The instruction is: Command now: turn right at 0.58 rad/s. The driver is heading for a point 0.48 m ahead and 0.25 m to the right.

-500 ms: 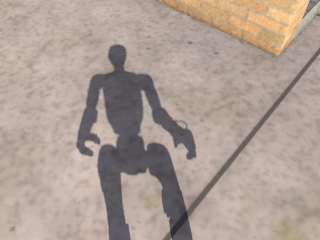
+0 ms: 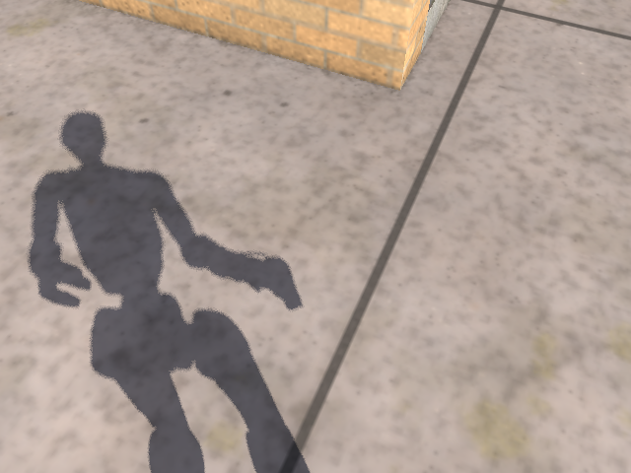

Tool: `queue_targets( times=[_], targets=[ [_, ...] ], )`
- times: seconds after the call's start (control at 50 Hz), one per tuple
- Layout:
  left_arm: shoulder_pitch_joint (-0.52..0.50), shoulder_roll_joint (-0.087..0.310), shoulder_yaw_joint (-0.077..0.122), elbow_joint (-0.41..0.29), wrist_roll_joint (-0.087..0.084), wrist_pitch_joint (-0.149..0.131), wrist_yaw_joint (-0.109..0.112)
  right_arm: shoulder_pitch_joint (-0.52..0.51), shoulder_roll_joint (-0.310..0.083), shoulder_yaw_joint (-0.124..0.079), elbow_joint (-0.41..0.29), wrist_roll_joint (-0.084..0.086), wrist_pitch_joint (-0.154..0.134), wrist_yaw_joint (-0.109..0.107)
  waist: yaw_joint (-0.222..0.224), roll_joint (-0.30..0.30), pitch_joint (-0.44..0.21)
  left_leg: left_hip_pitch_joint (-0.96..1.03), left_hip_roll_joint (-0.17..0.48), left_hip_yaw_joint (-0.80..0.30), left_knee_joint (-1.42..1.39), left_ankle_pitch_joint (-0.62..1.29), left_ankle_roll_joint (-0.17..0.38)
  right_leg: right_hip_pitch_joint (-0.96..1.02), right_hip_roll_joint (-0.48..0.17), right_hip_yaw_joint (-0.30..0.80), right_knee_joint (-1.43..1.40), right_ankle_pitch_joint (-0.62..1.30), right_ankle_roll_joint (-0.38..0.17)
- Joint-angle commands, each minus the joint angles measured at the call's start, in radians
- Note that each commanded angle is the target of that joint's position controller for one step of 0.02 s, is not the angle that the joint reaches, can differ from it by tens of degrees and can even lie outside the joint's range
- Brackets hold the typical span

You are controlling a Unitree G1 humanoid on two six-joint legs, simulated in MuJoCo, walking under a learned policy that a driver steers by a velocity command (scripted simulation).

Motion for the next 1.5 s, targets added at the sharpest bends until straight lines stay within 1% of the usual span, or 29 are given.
queue_targets(
  times=[0.02, 0.04, 0.08, 0.12, 0.18, 0.32, 0.4, 0.42, 0.44, 0.46, 0.48, 0.52, 0.56, 0.62, 0.8, 0.88, 0.9, 0.92, 0.94, 0.98, 1.04, 1.2, 1.3, 1.36, 1.38, 1.4, 1.42, 1.44, 1.5],
  targets=[
    [0.004, 0.052, 0.009, -0.095, 0.001, -0.011, 0.005, 0.082, -0.227, -0.063, -0.049, -0.027, -0.010, -0.006, -0.010, 0.155, -0.149, 0.296, 0.307, -0.266, -0.201, 0.246, 0.151, -0.151, -0.022, 0.040, 0.207, -0.278, -0.028],
    [0.011, 0.116, 0.028, -0.119, 0.003, -0.026, 0.004, 0.087, -0.229, -0.063, -0.052, -0.059, -0.012, -0.003, -0.008, 0.311, -0.135, 0.216, 0.458, -0.476, -0.244, 0.345, 0.316, -0.242, 0.012, -0.032, 0.442, -0.461, 0.019],
    [0.056, 0.189, 0.058, -0.068, -0.001, -0.024, -0.002, -0.026, -0.129, -0.036, -0.091, -0.033, -0.012, -0.015, 0.023, 0.175, -0.094, 0.172, 0.367, -0.283, -0.217, 0.328, 0.275, -0.242, -0.051, -0.026, 0.660, -0.329, 0.056],
    [0.070, 0.138, 0.047, -0.049, -0.001, -0.004, 0.000, -0.046, -0.107, -0.025, -0.096, -0.007, -0.002, -0.025, 0.013, 0.138, -0.066, 0.192, 0.291, -0.159, -0.202, 0.308, 0.225, -0.275, -0.062, -0.055, 0.723, -0.233, 0.087],
    [0.009, 0.083, 0.026, -0.084, -0.014, 0.001, -0.007, 0.021, -0.127, -0.029, -0.077, -0.016, 0.013, -0.039, -0.028, 0.166, -0.066, 0.255, 0.263, -0.061, -0.204, 0.369, 0.231, -0.277, -0.080, -0.124, 0.609, -0.186, 0.110],
    [-0.028, 0.071, 0.011, -0.122, -0.006, 0.002, -0.028, 0.039, -0.207, -0.055, -0.069, -0.002, 0.022, -0.031, -0.057, 0.224, -0.101, 0.253, 0.330, 0.025, -0.185, 0.393, 0.237, -0.066, -0.136, -0.222, 0.266, -0.220, 0.082],
    [0.066, 0.074, 0.026, -0.090, -0.006, 0.008, -0.042, 0.025, -0.203, -0.055, -0.058, 0.031, 0.021, -0.023, 0.000, 0.188, -0.105, 0.197, 0.318, 0.087, -0.064, 0.307, 0.157, 0.137, -0.095, -0.279, -0.060, -0.030, -0.002],
    [0.104, 0.105, 0.040, -0.077, -0.001, 0.006, -0.035, 0.077, -0.163, -0.046, -0.037, 0.023, 0.019, -0.016, 0.004, 0.089, -0.111, 0.099, 0.270, 0.155, 0.062, 0.197, 0.088, 0.272, -0.105, -0.217, -0.143, 0.105, -0.037],
    [0.137, 0.226, 0.067, -0.091, -0.001, -0.003, -0.020, 0.067, -0.095, -0.025, -0.068, -0.028, 0.019, -0.010, -0.010, -0.219, -0.107, -0.199, 0.146, 0.257, 0.393, -0.225, -0.016, 0.451, -0.356, 0.143, -0.169, 0.503, -0.129],
    [0.133, 0.270, 0.064, -0.111, 0.039, -0.027, -0.031, -0.023, -0.107, -0.022, -0.123, -0.029, 0.011, -0.017, 0.026, -0.306, -0.153, -0.334, 0.037, 0.106, 0.601, -0.447, -0.045, 0.384, -0.519, 0.359, -0.173, 0.632, -0.343],
    [0.119, 0.223, 0.052, -0.108, 0.048, -0.048, -0.039, -0.054, -0.158, -0.035, -0.120, -0.010, 0.011, -0.021, 0.048, -0.191, -0.155, -0.347, 0.056, 0.035, 0.700, -0.408, -0.042, 0.373, -0.482, 0.296, -0.193, 0.567, -0.356],
    [0.034, 0.169, 0.034, -0.094, 0.017, -0.057, -0.026, -0.031, -0.170, -0.044, -0.093, -0.009, 0.012, -0.030, -0.007, -0.101, -0.106, -0.358, 0.079, 0.011, 0.663, -0.234, -0.027, 0.341, -0.365, 0.157, -0.178, 0.449, -0.239],
    [0.046, 0.141, 0.021, -0.081, -0.009, -0.049, -0.011, 0.002, -0.167, -0.045, -0.084, -0.014, 0.008, -0.018, -0.020, -0.115, -0.128, -0.322, 0.073, 0.019, 0.600, -0.104, -0.027, 0.328, -0.314, 0.152, -0.223, 0.180, -0.210],
    [0.083, 0.139, 0.016, -0.071, 0.002, -0.062, -0.005, -0.034, -0.147, -0.038, -0.089, 0.003, -0.011, 0.003, 0.003, -0.126, -0.078, -0.328, 0.053, 0.018, 0.421, -0.002, -0.017, 0.324, -0.298, 0.209, -0.317, -0.187, -0.211],
    [0.138, 0.177, 0.022, -0.027, -0.007, -0.082, -0.008, -0.110, -0.132, -0.026, -0.113, 0.015, -0.086, 0.032, 0.035, -0.130, -0.018, -0.129, 0.001, 0.006, 0.048, -0.014, 0.004, 0.213, -0.271, 0.293, -0.288, -0.245, -0.218],
    [0.105, 0.136, 0.007, -0.031, -0.009, -0.076, -0.009, 0.015, -0.139, -0.034, -0.084, 0.022, -0.109, 0.028, -0.052, -0.106, -0.032, 0.168, -0.004, 0.027, -0.111, 0.066, 0.039, 0.075, -0.203, 0.308, -0.186, -0.255, -0.164],
    [0.092, 0.094, -0.006, -0.037, -0.006, -0.080, -0.009, 0.112, -0.164, -0.045, -0.063, 0.016, -0.111, 0.021, -0.096, -0.074, -0.064, 0.332, 0.062, -0.024, -0.124, 0.056, 0.063, -0.031, -0.162, 0.267, -0.077, -0.277, -0.125],
    [0.099, 0.016, -0.028, -0.051, -0.003, -0.084, -0.011, 0.231, -0.226, -0.057, -0.047, -0.005, -0.108, 0.010, -0.126, 0.096, -0.131, 0.528, 0.247, -0.253, -0.194, -0.123, 0.138, -0.203, -0.051, 0.110, 0.215, -0.368, -0.057],
    [0.094, 0.050, -0.023, -0.107, -0.029, -0.097, -0.006, 0.305, -0.297, -0.074, -0.019, -0.023, -0.103, 0.022, -0.109, 0.280, -0.119, 0.550, 0.419, -0.632, -0.312, -0.412, 0.265, -0.411, -0.011, 0.019, 0.436, -0.434, -0.036],
    [0.103, 0.146, 0.003, -0.061, -0.019, -0.097, -0.010, 0.193, -0.174, -0.040, -0.054, 0.003, -0.098, 0.020, -0.081, 0.184, 0.029, 0.436, 0.380, -0.501, -0.330, -0.418, 0.243, -0.491, -0.124, -0.002, 0.594, -0.275, -0.017],
    [0.084, 0.094, -0.003, -0.049, -0.004, -0.098, -0.023, 0.157, -0.120, -0.014, -0.051, -0.008, -0.092, 0.011, -0.056, 0.129, 0.048, 0.323, 0.281, -0.243, -0.357, -0.084, 0.187, -0.418, -0.173, -0.029, 0.590, -0.097, -0.003],
    [-0.099, 0.001, -0.050, -0.102, 0.007, -0.128, -0.054, 0.241, -0.173, -0.013, 0.023, 0.016, -0.086, 0.010, -0.096, 0.098, 0.058, 0.284, 0.230, 0.015, -0.385, 0.264, 0.209, -0.311, -0.183, -0.168, 0.201, 0.180, 0.036],
    [-0.178, 0.032, -0.043, -0.134, -0.007, -0.140, -0.077, 0.319, -0.209, -0.014, 0.072, 0.035, -0.065, 0.013, -0.089, 0.116, 0.076, 0.361, 0.292, 0.013, -0.340, 0.418, 0.194, -0.181, -0.144, -0.212, 0.020, 0.111, -0.020],
    [0.133, 0.138, 0.013, -0.053, 0.000, -0.141, -0.062, 0.303, -0.216, -0.005, 0.073, 0.032, -0.056, 0.006, 0.107, 0.120, -0.126, 0.256, 0.223, 0.075, 0.046, 0.773, 0.134, 0.331, -0.104, -0.227, -0.039, 0.139, -0.098],
    [0.326, 0.226, 0.036, -0.023, 0.014, -0.129, -0.042, 0.305, -0.142, 0.024, 0.036, -0.005, -0.063, 0.007, 0.167, -0.028, -0.308, 0.017, 0.157, 0.104, 0.390, 0.380, 0.094, 0.669, -0.344, 0.023, 0.015, 0.162, -0.158],
    [0.321, 0.260, 0.031, -0.017, 0.027, -0.129, -0.047, 0.439, -0.036, 0.054, 0.027, 0.014, -0.079, 0.014, 0.075, -0.283, -0.481, -0.250, 0.003, 0.007, 0.682, -0.329, 0.056, 0.858, -0.559, 0.484, -0.133, -0.078, -0.292],
    [0.287, 0.158, 0.007, -0.023, 0.029, -0.131, -0.048, 0.337, -0.172, 0.018, 0.034, 0.041, -0.088, 0.015, 0.118, -0.160, -0.376, -0.324, 0.032, -0.073, 0.763, -0.314, 0.054, 0.748, -0.520, 0.458, -0.200, -0.043, -0.258],
    [0.209, 0.129, -0.009, -0.016, 0.023, -0.134, -0.047, 0.256, -0.193, 0.008, 0.000, 0.051, -0.088, 0.013, 0.088, -0.142, -0.210, -0.362, 0.067, -0.034, 0.760, -0.240, 0.052, 0.608, -0.485, 0.270, -0.200, 0.170, -0.231],
    [0.068, 0.065, -0.027, -0.001, 0.029, -0.149, -0.058, 0.263, -0.139, 0.010, 0.012, 0.014, -0.061, 0.001, -0.029, -0.077, -0.097, -0.210, 0.140, 0.004, 0.653, -0.127, 0.021, 0.310, -0.375, -0.001, -0.241, 0.592, -0.208]
  ],
)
